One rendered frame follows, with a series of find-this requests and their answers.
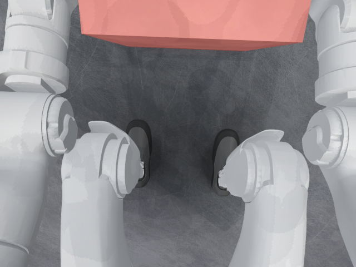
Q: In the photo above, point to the robot right forearm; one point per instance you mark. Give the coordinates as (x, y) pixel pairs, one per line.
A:
(335, 34)

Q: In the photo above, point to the left robot upper arm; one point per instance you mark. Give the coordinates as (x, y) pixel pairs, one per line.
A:
(35, 129)

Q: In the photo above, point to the robot left forearm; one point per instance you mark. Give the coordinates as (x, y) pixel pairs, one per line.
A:
(35, 46)

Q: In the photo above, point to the robot left foot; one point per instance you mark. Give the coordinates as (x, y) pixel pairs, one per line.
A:
(139, 131)

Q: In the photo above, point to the right robot upper arm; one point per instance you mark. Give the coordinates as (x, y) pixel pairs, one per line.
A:
(330, 143)

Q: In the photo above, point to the carton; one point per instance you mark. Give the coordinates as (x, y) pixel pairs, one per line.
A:
(226, 25)

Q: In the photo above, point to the robot left thigh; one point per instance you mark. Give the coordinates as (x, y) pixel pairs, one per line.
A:
(92, 234)

